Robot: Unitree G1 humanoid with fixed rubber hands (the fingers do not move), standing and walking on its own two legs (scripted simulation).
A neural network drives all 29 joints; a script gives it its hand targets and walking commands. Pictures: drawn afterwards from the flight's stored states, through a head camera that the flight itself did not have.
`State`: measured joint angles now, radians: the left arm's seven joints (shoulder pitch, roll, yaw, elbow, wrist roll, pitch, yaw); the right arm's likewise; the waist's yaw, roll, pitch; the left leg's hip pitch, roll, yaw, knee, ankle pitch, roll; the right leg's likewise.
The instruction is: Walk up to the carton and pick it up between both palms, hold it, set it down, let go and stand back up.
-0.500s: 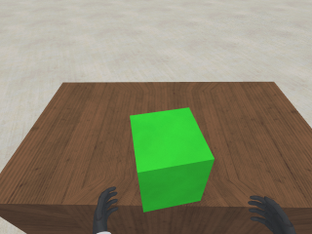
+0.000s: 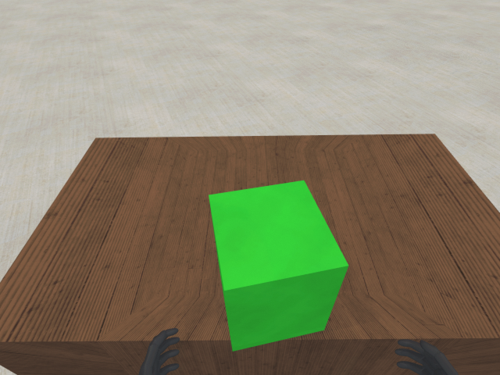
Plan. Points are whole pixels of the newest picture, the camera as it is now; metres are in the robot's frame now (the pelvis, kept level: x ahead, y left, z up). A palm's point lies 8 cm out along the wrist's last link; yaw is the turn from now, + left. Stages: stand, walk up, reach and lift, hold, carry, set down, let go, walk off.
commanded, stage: set down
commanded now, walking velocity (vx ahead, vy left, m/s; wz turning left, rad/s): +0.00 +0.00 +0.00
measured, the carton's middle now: (268, 265) +0.38 +0.00 -0.07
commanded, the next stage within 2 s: let go in 1.18 s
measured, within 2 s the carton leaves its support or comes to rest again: neither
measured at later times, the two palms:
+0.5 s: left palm out of the picture +0.16 +0.19 -0.06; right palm out of the picture +0.15 -0.24 -0.06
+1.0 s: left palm out of the picture +0.16 +0.22 -0.06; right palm out of the picture +0.15 -0.22 -0.06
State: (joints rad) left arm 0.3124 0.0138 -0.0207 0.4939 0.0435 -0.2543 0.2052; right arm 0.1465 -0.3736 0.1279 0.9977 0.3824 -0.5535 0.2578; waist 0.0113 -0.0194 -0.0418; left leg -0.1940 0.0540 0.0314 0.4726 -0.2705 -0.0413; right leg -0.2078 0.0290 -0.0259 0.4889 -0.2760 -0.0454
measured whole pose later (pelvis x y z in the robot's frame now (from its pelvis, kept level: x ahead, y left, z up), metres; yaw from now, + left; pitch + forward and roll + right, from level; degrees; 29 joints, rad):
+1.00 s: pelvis +0.00 +0.02 +0.01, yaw -1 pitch -4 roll +0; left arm 0.25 0.11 0.00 0.46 0.04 0.03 0.09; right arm 0.17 -0.25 0.02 0.78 0.11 -0.25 0.13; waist 0.01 -0.02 0.04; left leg -0.08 0.04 0.06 0.37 -0.23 -0.01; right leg -0.08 0.01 0.00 0.36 -0.21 -0.01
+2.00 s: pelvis -0.02 +0.03 +0.00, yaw +0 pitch -3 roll +0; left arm 0.18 0.37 0.01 0.84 0.03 -0.02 -0.01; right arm 0.22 -0.39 -0.04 0.78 -0.03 -0.02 0.00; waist 0.01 0.00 0.00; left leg -0.17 0.03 0.05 0.46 -0.25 0.00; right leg -0.17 0.00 -0.01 0.44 -0.23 0.00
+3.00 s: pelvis -0.03 +0.04 +0.01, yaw +0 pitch -3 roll +0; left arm 0.12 0.39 -0.02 1.11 0.02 -0.02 -0.01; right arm 0.15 -0.39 0.01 1.00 -0.01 -0.01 0.00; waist 0.01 0.01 0.03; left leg -0.13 0.00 0.05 0.36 -0.18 0.02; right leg -0.13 -0.02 0.00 0.35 -0.16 0.02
